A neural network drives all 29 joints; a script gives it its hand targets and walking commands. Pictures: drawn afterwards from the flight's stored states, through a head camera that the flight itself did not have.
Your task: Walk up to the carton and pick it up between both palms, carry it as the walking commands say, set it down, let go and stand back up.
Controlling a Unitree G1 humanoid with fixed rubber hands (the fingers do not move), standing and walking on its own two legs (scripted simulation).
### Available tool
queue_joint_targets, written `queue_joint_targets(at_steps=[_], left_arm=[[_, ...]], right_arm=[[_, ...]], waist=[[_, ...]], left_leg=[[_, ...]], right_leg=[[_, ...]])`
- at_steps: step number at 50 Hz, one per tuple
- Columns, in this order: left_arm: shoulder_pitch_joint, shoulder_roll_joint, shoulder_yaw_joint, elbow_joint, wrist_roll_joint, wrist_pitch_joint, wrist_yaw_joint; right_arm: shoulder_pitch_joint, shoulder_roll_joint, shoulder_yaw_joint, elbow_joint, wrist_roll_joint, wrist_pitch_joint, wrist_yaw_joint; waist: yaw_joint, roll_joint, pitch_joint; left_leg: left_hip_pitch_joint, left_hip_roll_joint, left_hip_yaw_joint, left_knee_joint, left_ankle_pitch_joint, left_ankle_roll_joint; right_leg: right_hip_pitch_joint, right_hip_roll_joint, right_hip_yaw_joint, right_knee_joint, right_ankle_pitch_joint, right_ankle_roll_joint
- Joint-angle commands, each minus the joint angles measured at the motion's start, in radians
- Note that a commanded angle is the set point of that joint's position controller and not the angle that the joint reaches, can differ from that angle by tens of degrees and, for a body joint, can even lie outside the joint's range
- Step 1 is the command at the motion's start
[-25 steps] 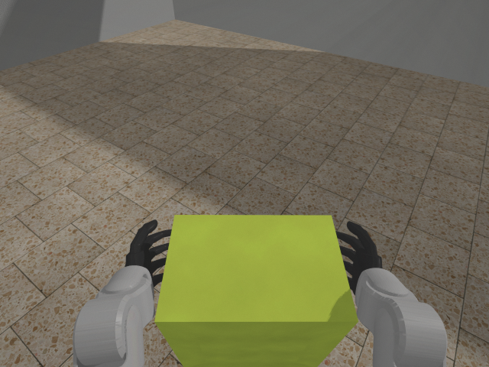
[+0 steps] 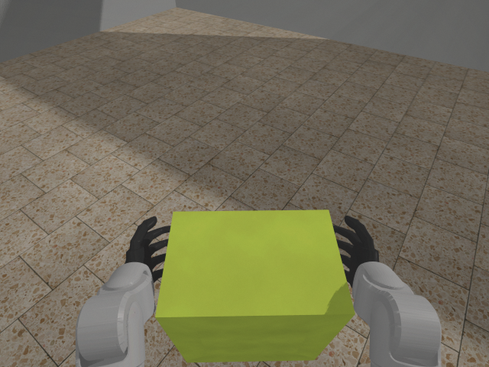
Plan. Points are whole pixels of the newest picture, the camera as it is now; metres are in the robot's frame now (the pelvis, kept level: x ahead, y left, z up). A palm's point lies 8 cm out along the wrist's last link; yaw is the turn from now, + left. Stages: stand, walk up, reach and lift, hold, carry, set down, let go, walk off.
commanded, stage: carry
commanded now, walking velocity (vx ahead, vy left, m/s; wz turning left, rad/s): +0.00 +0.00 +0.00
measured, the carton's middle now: (250, 293) +0.24 +0.00 +0.02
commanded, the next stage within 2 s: none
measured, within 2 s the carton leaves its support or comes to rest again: neither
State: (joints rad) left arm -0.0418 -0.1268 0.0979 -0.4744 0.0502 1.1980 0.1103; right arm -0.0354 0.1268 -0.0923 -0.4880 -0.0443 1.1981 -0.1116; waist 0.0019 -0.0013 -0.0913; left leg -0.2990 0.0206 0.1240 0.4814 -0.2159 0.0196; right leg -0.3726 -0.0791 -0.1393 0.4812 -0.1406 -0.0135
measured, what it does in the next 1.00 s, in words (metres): stands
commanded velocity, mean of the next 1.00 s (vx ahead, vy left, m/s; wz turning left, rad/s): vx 0.00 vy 0.00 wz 0.00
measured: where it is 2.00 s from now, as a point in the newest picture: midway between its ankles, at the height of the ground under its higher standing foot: outside the picture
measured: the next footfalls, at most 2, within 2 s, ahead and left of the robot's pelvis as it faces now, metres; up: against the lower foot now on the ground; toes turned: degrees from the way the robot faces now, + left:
none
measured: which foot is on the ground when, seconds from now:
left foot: down 0.00-1.00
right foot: down 0.00-1.00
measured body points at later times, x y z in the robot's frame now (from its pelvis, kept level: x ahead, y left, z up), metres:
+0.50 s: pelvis +0.02 +0.01 +0.00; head +0.01 +0.01 +0.45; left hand +0.29 +0.17 +0.07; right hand +0.29 -0.15 +0.07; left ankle +0.02 +0.11 -0.74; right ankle +0.07 -0.11 -0.74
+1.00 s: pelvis +0.03 +0.01 +0.00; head +0.02 +0.01 +0.45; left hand +0.31 +0.17 +0.07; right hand +0.30 -0.15 +0.07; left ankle +0.02 +0.11 -0.74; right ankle +0.07 -0.11 -0.74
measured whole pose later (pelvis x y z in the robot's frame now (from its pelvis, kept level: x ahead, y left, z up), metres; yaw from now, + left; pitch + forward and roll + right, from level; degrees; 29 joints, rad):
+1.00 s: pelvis +0.03 +0.01 +0.00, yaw +0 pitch +3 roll +0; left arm -0.06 -0.13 0.12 -0.26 0.09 0.96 0.07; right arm -0.06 0.13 -0.10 -0.26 -0.09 0.96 -0.07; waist 0.00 0.00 -0.10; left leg -0.29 0.03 0.12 0.52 -0.28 0.03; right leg -0.36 -0.08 -0.14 0.51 -0.20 0.00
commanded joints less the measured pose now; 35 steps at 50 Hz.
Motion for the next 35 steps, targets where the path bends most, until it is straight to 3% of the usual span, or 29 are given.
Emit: queue_joint_targets(at_steps=[1, 35], left_arm=[[-0.365, -0.692, -0.587, -0.024, -0.236, -0.017, -0.114], [-0.382, -0.615, -0.481, 0.159, -0.139, -0.255, -0.142]], right_arm=[[-0.36, 0.687, 0.574, -0.004, 0.221, -0.018, 0.104], [-0.377, 0.629, 0.483, 0.185, 0.125, -0.252, 0.132]], waist=[[0.0, -0.013, -0.144], [-0.004, 0.007, -0.188]], left_leg=[[-0.025, 0.108, -0.11, -0.107, -0.01, 0.024], [0.009, 0.12, -0.108, -0.064, 0.119, 0.027]], right_leg=[[0.135, -0.094, 0.135, -0.087, -0.094, -0.003], [0.154, -0.079, 0.103, -0.03, 0.034, -0.012]])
